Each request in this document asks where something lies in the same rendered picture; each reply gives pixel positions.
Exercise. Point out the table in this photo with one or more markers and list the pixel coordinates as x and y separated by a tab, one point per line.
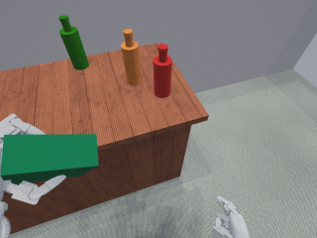
141	138

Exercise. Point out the robot right hand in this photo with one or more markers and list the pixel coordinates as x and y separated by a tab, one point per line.
234	227

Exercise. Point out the robot left hand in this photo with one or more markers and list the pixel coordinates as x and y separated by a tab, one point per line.
26	191

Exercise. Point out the sponge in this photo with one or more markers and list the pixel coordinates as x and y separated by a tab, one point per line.
39	157

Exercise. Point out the robot left forearm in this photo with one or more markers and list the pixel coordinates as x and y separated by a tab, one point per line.
5	226

